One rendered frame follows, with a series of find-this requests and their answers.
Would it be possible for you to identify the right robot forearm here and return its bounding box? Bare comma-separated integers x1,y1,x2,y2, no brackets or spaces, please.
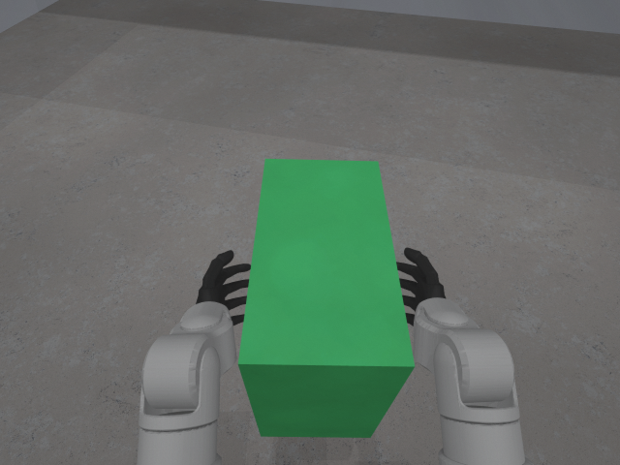
413,297,534,465

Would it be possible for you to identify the left robot forearm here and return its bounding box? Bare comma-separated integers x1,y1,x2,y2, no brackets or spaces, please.
137,301,237,465

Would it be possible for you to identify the carton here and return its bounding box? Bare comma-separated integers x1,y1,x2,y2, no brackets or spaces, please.
238,159,415,438

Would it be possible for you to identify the left robot hand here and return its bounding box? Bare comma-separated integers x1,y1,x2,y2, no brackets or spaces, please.
196,250,251,326

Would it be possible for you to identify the right robot hand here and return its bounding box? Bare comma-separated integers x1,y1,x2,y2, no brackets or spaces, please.
396,248,446,326

